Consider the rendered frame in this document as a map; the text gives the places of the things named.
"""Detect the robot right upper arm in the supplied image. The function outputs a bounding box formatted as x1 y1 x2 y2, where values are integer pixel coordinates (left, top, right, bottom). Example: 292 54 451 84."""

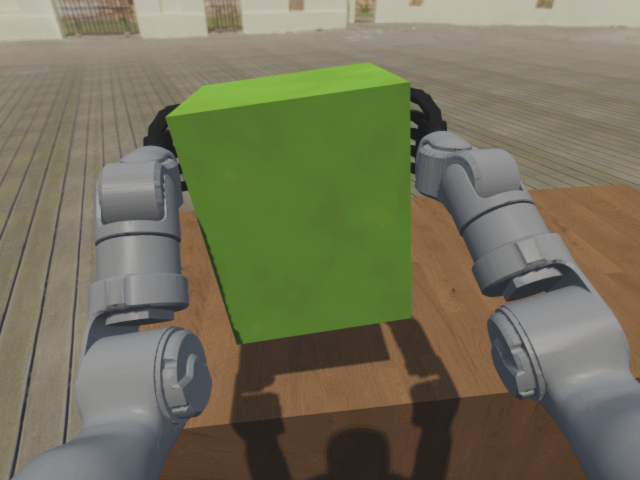
487 285 640 480

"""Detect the pedestal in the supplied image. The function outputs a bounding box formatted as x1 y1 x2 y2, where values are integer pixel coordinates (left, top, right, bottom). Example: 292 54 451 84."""
81 184 640 480

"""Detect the right robot hand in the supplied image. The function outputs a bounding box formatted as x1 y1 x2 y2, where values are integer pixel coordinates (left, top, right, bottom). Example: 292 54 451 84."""
410 88 447 174

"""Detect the robot left forearm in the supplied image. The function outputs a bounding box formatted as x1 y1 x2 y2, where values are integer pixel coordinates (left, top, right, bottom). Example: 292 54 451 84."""
75 146 189 419

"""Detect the robot left upper arm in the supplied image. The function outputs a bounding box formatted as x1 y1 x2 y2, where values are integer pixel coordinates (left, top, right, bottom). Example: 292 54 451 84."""
11 326 212 480

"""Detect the robot right forearm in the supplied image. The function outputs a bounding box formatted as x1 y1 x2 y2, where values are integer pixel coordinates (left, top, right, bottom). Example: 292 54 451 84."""
415 131 631 367

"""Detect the carton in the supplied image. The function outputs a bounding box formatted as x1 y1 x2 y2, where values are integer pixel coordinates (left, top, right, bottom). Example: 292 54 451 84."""
165 62 411 345

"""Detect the left robot hand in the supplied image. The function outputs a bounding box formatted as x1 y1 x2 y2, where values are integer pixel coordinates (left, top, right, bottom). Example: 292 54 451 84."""
143 104 188 192

